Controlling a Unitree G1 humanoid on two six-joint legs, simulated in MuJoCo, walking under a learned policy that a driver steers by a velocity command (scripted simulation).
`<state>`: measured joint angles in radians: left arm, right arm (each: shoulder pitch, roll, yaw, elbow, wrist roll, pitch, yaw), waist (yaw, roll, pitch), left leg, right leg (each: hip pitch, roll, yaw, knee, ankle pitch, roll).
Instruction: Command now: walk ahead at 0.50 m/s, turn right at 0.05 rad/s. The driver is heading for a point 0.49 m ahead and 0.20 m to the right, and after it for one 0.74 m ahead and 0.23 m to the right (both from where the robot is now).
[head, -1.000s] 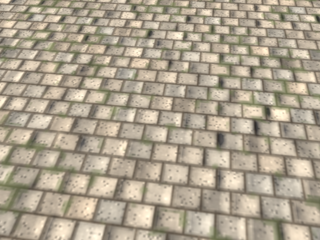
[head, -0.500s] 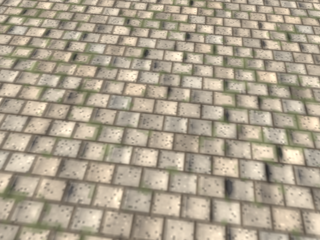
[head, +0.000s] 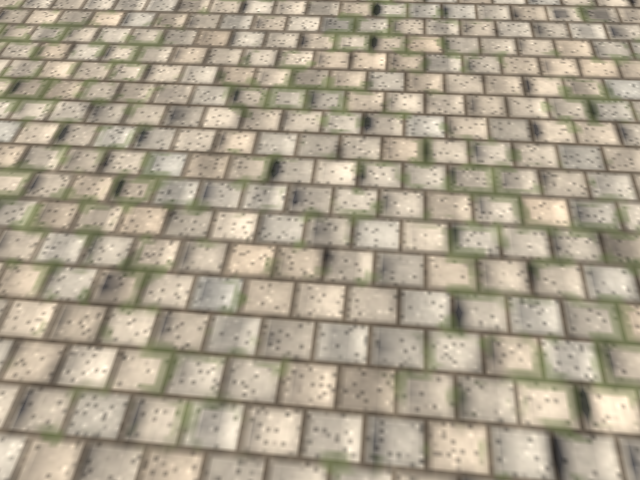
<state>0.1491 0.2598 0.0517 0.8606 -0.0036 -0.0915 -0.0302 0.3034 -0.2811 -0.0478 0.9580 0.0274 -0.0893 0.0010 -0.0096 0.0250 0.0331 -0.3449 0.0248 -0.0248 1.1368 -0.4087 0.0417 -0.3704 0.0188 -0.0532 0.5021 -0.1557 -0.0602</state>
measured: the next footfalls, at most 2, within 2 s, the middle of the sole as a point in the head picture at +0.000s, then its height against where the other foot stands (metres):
left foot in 0.40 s outside the picture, level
right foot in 0.86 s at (428, 463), level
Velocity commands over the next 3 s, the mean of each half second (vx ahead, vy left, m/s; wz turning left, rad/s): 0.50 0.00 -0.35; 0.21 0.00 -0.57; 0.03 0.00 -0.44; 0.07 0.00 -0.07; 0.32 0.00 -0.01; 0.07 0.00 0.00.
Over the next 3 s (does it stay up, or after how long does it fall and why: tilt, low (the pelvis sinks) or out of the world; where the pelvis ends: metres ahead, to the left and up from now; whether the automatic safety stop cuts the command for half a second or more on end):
stays up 0.71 -0.23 0.00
